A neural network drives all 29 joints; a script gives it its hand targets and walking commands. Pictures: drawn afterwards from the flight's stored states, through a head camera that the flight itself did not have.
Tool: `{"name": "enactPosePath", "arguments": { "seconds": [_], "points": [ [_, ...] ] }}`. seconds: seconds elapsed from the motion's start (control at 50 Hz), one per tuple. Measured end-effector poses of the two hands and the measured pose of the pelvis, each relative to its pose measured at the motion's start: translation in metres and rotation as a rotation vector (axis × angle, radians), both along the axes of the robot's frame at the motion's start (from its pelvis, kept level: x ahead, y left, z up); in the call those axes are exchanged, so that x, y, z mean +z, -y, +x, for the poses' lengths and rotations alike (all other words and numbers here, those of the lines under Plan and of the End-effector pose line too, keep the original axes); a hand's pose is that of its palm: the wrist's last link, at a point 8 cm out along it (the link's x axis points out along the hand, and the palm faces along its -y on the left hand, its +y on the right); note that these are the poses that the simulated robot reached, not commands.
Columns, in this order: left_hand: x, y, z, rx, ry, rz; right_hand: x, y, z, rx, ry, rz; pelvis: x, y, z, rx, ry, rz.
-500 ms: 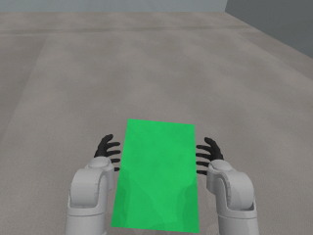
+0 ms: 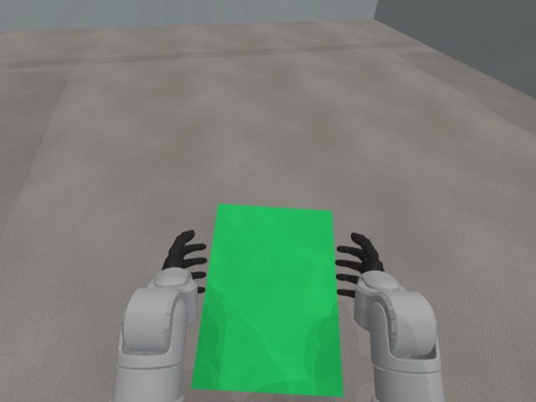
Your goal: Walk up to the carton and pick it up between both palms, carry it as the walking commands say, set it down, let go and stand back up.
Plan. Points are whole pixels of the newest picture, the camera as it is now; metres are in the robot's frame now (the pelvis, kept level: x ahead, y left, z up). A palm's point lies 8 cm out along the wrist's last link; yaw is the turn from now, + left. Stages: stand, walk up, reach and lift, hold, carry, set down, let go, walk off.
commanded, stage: carry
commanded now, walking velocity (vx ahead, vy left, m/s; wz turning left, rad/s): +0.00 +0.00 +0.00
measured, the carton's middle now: (269, 300) +0.30 +0.00 +0.00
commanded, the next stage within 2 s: none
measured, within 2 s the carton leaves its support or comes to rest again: neither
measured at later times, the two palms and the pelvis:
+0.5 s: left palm (174, 277) +0.28 +0.13 +0.09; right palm (364, 276) +0.28 -0.13 +0.10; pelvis +0.01 +0.00 +0.00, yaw +0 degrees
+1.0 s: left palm (164, 270) +0.29 +0.15 +0.09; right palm (349, 265) +0.30 -0.11 +0.10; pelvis +0.02 +0.02 +0.00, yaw +0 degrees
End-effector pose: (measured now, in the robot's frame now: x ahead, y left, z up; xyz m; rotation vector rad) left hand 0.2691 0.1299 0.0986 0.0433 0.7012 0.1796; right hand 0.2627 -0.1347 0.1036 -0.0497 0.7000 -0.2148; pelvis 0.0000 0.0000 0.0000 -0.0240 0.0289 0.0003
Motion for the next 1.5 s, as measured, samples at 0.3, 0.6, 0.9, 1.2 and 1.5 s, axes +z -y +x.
{"name": "enactPosePath", "arguments": {
  "seconds": [0.3, 0.6, 0.9, 1.2, 1.5],
  "points": [
    [-0.001, 0.003, 0.009, 0.014, 0.003, -0.021, 0.006, 0.003, 0.014, 0.011, 0.013, -0.025, -0.001, 0.008, 0.009, 0.005, 0.009, -0.004],
    [-0.007, -0.009, 0.012, 0.008, -0.015, -0.016, 0.000, -0.008, 0.018, 0.014, 0.001, -0.011, 0.000, -0.005, 0.013, -0.002, -0.001, 0.001],
    [-0.009, -0.020, 0.020, 0.014, -0.019, -0.022, -0.002, -0.020, 0.029, 0.012, -0.002, -0.021, 0.000, -0.015, 0.018, -0.002, -0.016, -0.001],
    [-0.007, -0.019, 0.029, 0.017, -0.008, -0.018, -0.004, -0.019, 0.038, 0.017, 0.008, -0.004, 0.000, -0.014, 0.025, 0.000, -0.019, 0.004],
    [-0.036, -0.001, 0.043, -0.017, -0.042, -0.010, -0.035, 0.002, 0.048, 0.008, -0.024, 0.021, 0.001, -0.002, 0.023, -0.005, -0.003, 0.014]
  ]
}}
